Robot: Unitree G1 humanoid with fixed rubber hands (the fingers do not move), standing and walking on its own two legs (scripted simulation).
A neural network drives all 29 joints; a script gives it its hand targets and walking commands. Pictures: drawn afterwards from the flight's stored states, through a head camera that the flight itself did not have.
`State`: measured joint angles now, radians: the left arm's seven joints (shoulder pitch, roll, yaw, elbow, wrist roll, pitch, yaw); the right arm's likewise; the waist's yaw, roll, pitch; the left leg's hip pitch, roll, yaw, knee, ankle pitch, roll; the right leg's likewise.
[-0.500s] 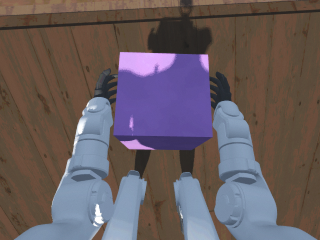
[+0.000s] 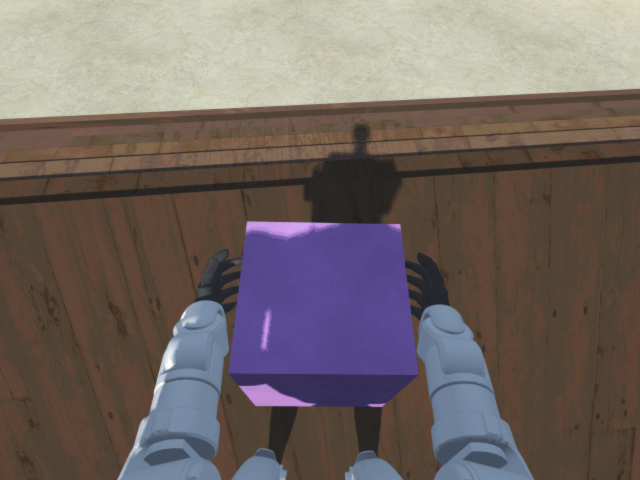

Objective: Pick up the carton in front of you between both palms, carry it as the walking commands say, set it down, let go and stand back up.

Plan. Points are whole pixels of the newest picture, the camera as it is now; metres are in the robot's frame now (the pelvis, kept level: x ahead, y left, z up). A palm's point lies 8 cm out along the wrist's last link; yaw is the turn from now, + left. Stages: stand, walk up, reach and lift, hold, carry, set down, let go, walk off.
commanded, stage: reach and lift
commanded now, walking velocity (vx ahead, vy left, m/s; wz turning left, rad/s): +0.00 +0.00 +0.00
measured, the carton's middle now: (321, 323) +0.34 +0.00 -0.10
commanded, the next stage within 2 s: hold in 1.32 s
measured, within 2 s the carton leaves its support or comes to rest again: neither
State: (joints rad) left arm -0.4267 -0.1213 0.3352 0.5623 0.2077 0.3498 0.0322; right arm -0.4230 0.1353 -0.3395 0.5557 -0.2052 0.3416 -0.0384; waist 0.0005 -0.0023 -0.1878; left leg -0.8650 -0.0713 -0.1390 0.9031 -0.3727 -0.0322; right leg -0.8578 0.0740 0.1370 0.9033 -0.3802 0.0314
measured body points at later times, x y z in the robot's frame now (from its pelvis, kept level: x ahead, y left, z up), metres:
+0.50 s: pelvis +0.01 +0.00 +0.06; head -0.02 +0.00 +0.50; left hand +0.31 +0.15 +0.07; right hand +0.31 -0.15 +0.07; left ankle +0.03 +0.13 -0.68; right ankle +0.03 -0.13 -0.68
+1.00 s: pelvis +0.02 +0.00 +0.06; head -0.01 +0.00 +0.51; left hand +0.32 +0.15 +0.08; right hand +0.32 -0.15 +0.08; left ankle +0.03 +0.13 -0.68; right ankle +0.03 -0.13 -0.68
